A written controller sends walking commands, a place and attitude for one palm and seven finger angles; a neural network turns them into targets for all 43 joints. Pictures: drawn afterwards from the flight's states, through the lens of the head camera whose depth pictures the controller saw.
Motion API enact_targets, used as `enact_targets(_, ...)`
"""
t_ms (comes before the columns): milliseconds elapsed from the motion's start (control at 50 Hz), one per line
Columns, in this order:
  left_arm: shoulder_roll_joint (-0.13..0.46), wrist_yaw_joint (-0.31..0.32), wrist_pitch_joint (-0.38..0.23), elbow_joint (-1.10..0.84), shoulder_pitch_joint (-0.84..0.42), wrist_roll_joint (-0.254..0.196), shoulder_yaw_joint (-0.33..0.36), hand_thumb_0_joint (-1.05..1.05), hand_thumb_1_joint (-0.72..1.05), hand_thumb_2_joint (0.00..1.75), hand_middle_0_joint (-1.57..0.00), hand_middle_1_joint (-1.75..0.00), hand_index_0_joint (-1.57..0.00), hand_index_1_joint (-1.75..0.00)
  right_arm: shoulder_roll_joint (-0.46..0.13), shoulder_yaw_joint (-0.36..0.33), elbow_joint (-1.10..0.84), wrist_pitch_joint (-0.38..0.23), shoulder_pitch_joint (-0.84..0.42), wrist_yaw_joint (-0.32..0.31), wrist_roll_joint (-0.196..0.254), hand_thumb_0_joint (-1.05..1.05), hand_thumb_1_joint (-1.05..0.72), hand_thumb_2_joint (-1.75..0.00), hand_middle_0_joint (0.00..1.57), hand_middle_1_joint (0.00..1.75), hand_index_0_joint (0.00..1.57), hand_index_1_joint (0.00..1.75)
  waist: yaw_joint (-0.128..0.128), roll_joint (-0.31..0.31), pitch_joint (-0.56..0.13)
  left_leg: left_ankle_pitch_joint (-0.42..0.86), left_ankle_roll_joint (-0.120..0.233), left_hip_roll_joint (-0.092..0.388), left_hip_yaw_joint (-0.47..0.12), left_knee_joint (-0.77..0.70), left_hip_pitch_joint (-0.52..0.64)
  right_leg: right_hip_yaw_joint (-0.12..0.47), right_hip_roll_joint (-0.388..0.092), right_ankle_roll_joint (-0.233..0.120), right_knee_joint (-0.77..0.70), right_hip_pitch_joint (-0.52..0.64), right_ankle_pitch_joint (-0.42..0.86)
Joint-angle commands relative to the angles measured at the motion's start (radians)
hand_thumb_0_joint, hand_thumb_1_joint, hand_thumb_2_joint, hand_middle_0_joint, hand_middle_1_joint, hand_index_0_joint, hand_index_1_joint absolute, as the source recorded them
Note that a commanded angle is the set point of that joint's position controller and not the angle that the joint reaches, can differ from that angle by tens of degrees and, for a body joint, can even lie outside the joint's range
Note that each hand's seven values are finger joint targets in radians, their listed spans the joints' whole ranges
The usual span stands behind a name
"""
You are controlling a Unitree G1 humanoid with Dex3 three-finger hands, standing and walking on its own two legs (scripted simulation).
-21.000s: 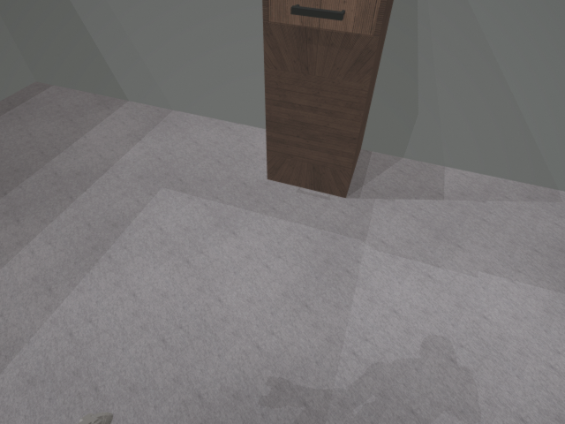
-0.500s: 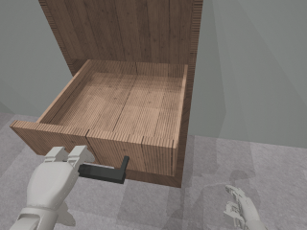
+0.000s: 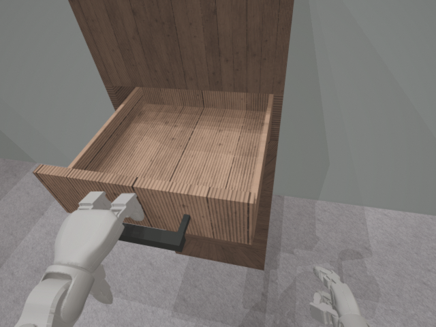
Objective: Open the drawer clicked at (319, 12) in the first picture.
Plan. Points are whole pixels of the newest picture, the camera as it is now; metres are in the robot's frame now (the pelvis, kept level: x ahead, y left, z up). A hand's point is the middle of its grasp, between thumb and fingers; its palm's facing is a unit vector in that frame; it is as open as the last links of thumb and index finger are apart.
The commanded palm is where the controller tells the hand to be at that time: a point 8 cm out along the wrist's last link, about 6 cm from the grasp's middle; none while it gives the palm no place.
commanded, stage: lift the hand off the handle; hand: left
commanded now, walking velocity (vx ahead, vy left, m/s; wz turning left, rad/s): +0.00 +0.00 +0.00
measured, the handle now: (136, 223) +0.25 +0.19 +0.10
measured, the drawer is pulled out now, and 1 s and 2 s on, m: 0.29 0.29 0.29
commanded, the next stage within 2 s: draw the hand back to the body in 1.04 s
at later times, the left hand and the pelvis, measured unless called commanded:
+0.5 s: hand (96, 222) +0.21 +0.22 +0.15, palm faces +0.09 -0.07 -0.99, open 13.1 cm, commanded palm +0.18 +0.22 +0.24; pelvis +0.00 +0.00 +0.01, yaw +1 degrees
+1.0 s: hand (87, 175) +0.23 +0.20 +0.24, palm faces +0.22 -0.03 -0.97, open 13.8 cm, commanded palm +0.18 +0.21 +0.30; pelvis -0.01 -0.01 +0.01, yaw +0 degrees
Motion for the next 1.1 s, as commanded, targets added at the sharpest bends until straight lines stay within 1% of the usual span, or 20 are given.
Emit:
enact_targets(0,0.155,0.057,-0.043,-0.339,-0.236,-0.023,0.157,0.00,-0.50,0.30,-0.30,-1.20,-0.30,-1.20,-0.092,-0.029,-0.179,-0.070,-0.177,-0.016,0.004,0.00,-0.90,-0.90,0.20,0.30,0.20,0.30,-0.015,-0.019,-0.160,0.172,0.023,-0.026,0.019,-0.109,0.072,0.015,0.011,-0.005,-0.140,0.050,0.067)
enact_targets(220,0.225,-0.006,0.009,-0.322,-0.249,-0.060,0.228,0.00,-0.50,0.30,-0.30,-1.20,-0.30,-1.20,-0.108,-0.035,-0.158,-0.052,-0.210,-0.006,0.023,0.00,-0.90,-0.90,0.20,0.30,0.20,0.30,-0.013,-0.027,-0.108,0.212,0.019,-0.025,0.022,-0.170,0.089,0.013,0.013,-0.001,-0.184,0.119,0.120)
enact_targets(280,0.279,-0.025,0.011,-0.368,-0.306,-0.092,0.271,0.00,-0.50,0.30,-0.30,-1.20,-0.30,-1.20,-0.115,-0.029,-0.174,-0.061,-0.236,-0.009,0.036,0.00,-0.90,-0.90,0.20,0.30,0.20,0.30,-0.011,-0.011,-0.129,0.207,0.018,-0.019,0.015,-0.173,0.107,0.018,0.017,0.002,-0.189,0.137,0.125)
enact_targets(340,0.259,-0.043,-0.008,-0.368,-0.329,-0.096,0.248,0.00,-0.50,0.30,-0.30,-1.20,-0.30,-1.20,-0.114,-0.032,-0.166,-0.064,-0.213,-0.009,0.025,0.00,-0.90,-0.90,0.20,0.30,0.20,0.30,-0.011,-0.020,-0.131,0.223,0.020,-0.028,0.021,-0.185,0.123,0.009,0.010,0.006,-0.203,0.141,0.129)
enact_targets(380,0.311,-0.044,-0.015,-0.414,-0.377,-0.130,0.295,0.00,-0.50,0.30,-0.30,-1.20,-0.30,-1.20,-0.117,-0.027,-0.177,-0.080,-0.235,-0.011,0.037,0.00,-0.90,-0.90,0.20,0.30,0.20,0.30,-0.013,0.008,-0.149,0.201,0.016,-0.021,0.012,-0.184,0.127,0.015,0.016,0.005,-0.203,0.151,0.113)
enact_targets(440,0.269,-0.057,-0.018,-0.376,-0.380,-0.123,0.257,0.00,-0.50,0.30,-0.30,-1.20,-0.30,-1.20,-0.111,-0.030,-0.161,-0.080,-0.220,-0.006,0.027,0.00,-0.90,-0.90,0.20,0.30,0.20,0.30,-0.013,-0.021,-0.126,0.229,0.018,-0.031,0.016,-0.194,0.129,0.003,0.009,0.006,-0.213,0.145,0.129)
enact_targets(480,0.318,-0.065,-0.016,-0.395,-0.444,-0.147,0.299,0.00,-0.50,0.30,-0.30,-1.20,-0.30,-1.20,-0.116,-0.027,-0.163,-0.091,-0.242,-0.006,0.041,0.00,-0.90,-0.90,0.20,0.30,0.20,0.30,-0.018,0.001,-0.137,0.202,0.014,-0.024,0.008,-0.195,0.130,0.014,0.015,0.005,-0.211,0.151,0.115)
enact_targets(520,0.296,-0.076,-0.016,-0.369,-0.426,-0.137,0.277,0.00,-0.50,0.30,-0.30,-1.20,-0.30,-1.20,-0.109,-0.034,-0.151,-0.090,-0.225,-0.004,0.031,0.00,-0.90,-0.90,0.20,0.30,0.20,0.30,-0.014,-0.018,-0.144,0.230,0.017,-0.033,0.016,-0.199,0.137,0.009,0.011,0.004,-0.215,0.158,0.124)
enact_targets(620,0.293,-0.137,0.064,-0.264,-0.399,-0.142,0.270,0.00,-0.50,0.30,-0.30,-1.20,-0.30,-1.20,-0.116,-0.027,-0.141,-0.066,-0.242,0.020,0.043,0.00,-0.90,-0.90,0.20,0.30,0.20,0.30,-0.001,-0.057,-0.106,0.240,0.014,-0.032,0.022,-0.222,0.077,0.008,0.011,0.006,-0.196,0.181,0.158)
enact_targets(660,0.311,-0.171,0.100,-0.316,-0.420,-0.147,0.270,0.00,-0.50,0.30,-0.30,-1.20,-0.30,-1.20,-0.125,-0.024,-0.166,-0.050,-0.264,0.032,0.047,0.00,-0.90,-0.90,0.20,0.30,0.20,0.30,0.009,-0.039,-0.145,0.252,0.014,-0.035,0.025,-0.221,0.071,0.013,0.006,0.008,-0.179,0.206,0.188)
enact_targets(680,0.364,-0.185,0.116,-0.324,-0.413,-0.172,0.336,0.00,-0.50,0.30,-0.30,-1.20,-0.30,-1.20,-0.128,-0.021,-0.177,-0.054,-0.284,0.034,0.064,0.00,-0.90,-0.90,0.20,0.30,0.20,0.30,0.007,-0.052,-0.145,0.235,0.013,-0.023,0.017,-0.208,0.057,0.023,0.016,0.007,-0.170,0.209,0.187)
enact_targets(700,0.327,-0.210,0.127,-0.307,-0.409,-0.167,0.290,0.00,-0.50,0.30,-0.30,-1.20,-0.30,-1.20,-0.124,-0.012,-0.180,-0.043,-0.280,0.037,0.052,0.00,-0.90,-0.90,0.20,0.30,0.20,0.30,0.008,-0.056,-0.154,0.235,0.015,-0.035,0.028,-0.216,0.047,0.016,0.009,0.008,-0.165,0.217,0.172)
enact_targets(740,0.339,-0.235,0.136,-0.324,-0.412,-0.179,0.296,0.00,-0.50,0.30,-0.30,-1.20,-0.30,-1.20,-0.133,-0.015,-0.189,-0.029,-0.275,0.040,0.061,0.00,-0.90,-0.90,0.20,0.30,0.20,0.30,0.000,-0.073,-0.119,0.216,0.016,-0.029,0.031,-0.216,0.037,0.012,0.010,0.016,-0.171,0.184,0.155)
enact_targets(800,0.371,-0.254,0.124,-0.382,-0.468,-0.193,0.319,0.00,-0.50,0.30,-0.30,-1.20,-0.30,-1.20,-0.130,-0.008,-0.209,-0.044,-0.279,0.036,0.056,0.00,-0.90,-0.90,0.20,0.30,0.20,0.30,0.005,-0.045,-0.193,0.225,0.020,-0.036,0.025,-0.199,0.053,0.015,0.012,0.011,-0.152,0.204,0.151)
enact_targets(840,0.371,-0.254,0.111,-0.405,-0.462,-0.203,0.322,0.00,-0.50,0.30,-0.30,-1.20,-0.30,-1.20,-0.134,-0.014,-0.209,-0.045,-0.266,0.035,0.058,0.00,-0.90,-0.90,0.20,0.30,0.20,0.30,-0.001,-0.051,-0.171,0.237,0.020,-0.033,0.030,-0.192,0.063,0.012,0.008,0.017,-0.159,0.177,0.169)
enact_targets(880,0.426,-0.244,0.102,-0.408,-0.508,-0.229,0.384,0.00,-0.50,0.30,-0.30,-1.20,-0.30,-1.20,-0.138,-0.015,-0.204,-0.067,-0.272,0.032,0.069,0.00,-0.90,-0.90,0.20,0.30,0.20,0.30,-0.006,-0.047,-0.161,0.207,0.018,-0.024,0.018,-0.184,0.059,0.016,0.014,0.014,-0.161,0.161,0.143)
enact_targets(900,0.420,-0.248,0.101,-0.367,-0.523,-0.212,0.372,0.00,-0.50,0.30,-0.30,-1.20,-0.30,-1.20,-0.130,-0.010,-0.196,-0.068,-0.260,0.034,0.055,0.00,-0.90,-0.90,0.20,0.30,0.20,0.30,0.006,-0.056,-0.179,0.215,0.019,-0.038,0.022,-0.187,0.048,0.014,0.008,0.012,-0.157,0.177,0.128)
enact_targets(940,0.400,-0.247,0.114,-0.302,-0.517,-0.216,0.360,0.00,-0.50,0.30,-0.30,-1.20,-0.30,-1.20,-0.138,-0.017,-0.184,-0.062,-0.247,0.034,0.061,0.00,-0.90,-0.90,0.20,0.30,0.20,0.30,-0.001,-0.050,-0.121,0.199,0.016,-0.032,0.030,-0.192,0.037,0.013,0.006,0.015,-0.170,0.135,0.111)
enact_targets(1020,0.390,-0.268,0.135,-0.261,-0.510,-0.232,0.348,0.00,-0.50,0.30,-0.30,-1.20,-0.30,-1.20,-0.140,-0.018,-0.187,-0.066,-0.247,0.038,0.070,0.00,-0.90,-0.90,0.20,0.30,0.20,0.30,-0.004,-0.077,-0.139,0.186,0.016,-0.032,0.032,-0.185,0.020,0.017,0.002,0.018,-0.161,0.150,0.110)
enact_targets(1080,0.392,-0.282,0.138,-0.331,-0.543,-0.239,0.330,0.00,-0.50,0.30,-0.30,-1.20,-0.30,-1.20,-0.146,-0.016,-0.205,-0.072,-0.274,0.035,0.080,0.00,-0.90,-0.90,0.20,0.30,0.20,0.30,-0.014,-0.034,-0.153,0.166,0.017,-0.030,0.027,-0.172,0.032,0.030,0.008,0.015,-0.158,0.137,0.103)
